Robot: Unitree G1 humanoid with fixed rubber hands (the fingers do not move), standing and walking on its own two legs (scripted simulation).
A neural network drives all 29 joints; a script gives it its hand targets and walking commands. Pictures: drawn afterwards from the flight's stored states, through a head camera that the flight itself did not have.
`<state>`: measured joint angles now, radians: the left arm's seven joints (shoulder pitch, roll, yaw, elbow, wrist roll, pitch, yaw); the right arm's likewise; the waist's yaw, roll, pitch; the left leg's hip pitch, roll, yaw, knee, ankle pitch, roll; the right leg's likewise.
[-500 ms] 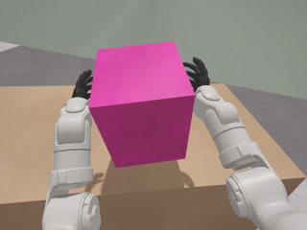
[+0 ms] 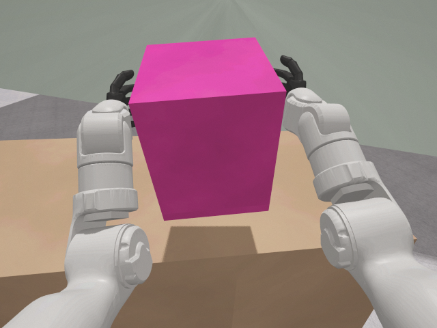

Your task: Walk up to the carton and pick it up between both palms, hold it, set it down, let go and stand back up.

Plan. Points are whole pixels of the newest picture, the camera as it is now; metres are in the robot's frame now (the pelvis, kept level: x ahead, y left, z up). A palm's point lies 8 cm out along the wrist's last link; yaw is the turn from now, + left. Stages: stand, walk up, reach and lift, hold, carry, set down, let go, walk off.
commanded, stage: reach and lift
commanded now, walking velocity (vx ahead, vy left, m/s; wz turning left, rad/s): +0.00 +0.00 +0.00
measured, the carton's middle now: (209, 129) +0.39 +0.01 +0.26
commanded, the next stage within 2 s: hold in 0.02 s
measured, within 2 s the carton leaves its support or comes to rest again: neither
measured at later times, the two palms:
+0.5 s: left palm (119, 109) +0.39 +0.16 +0.30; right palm (281, 83) +0.41 -0.13 +0.34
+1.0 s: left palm (102, 115) +0.39 +0.19 +0.29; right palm (262, 86) +0.42 -0.09 +0.34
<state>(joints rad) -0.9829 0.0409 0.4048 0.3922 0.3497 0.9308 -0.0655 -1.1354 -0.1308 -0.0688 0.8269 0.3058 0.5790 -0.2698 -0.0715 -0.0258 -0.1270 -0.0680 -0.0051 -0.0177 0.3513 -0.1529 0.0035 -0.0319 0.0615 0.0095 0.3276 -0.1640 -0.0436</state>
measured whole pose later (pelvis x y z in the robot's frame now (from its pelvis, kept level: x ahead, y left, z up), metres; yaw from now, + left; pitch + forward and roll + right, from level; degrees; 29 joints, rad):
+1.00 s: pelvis +0.06 +0.01 +0.00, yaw +6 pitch -3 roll -1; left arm -0.81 0.03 0.31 0.02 0.27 1.07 0.01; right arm -1.05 -0.20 0.07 0.54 0.55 0.71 -0.37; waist -0.13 -0.05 -0.18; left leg -0.12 -0.01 -0.09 0.43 -0.25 0.00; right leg 0.01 0.08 0.03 0.29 -0.24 -0.03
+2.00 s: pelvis +0.01 -0.02 +0.00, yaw +5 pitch +1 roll -1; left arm -1.18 0.22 0.30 0.78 0.10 0.79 0.03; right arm -1.32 -0.18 0.00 1.01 0.41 0.60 -0.33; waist -0.03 -0.03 -0.23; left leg -0.25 0.02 -0.09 0.41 -0.16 -0.04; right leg -0.16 0.10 -0.01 0.33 -0.18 -0.06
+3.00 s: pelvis +0.00 -0.01 +0.00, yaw +3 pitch +1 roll -1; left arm -1.28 0.14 0.36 0.96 0.17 0.78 0.05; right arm -1.48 -0.26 -0.03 1.29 0.32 0.63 -0.24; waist 0.00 0.01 -0.29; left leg -0.27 0.02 -0.06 0.40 -0.15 -0.03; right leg -0.20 0.10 0.03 0.35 -0.16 -0.05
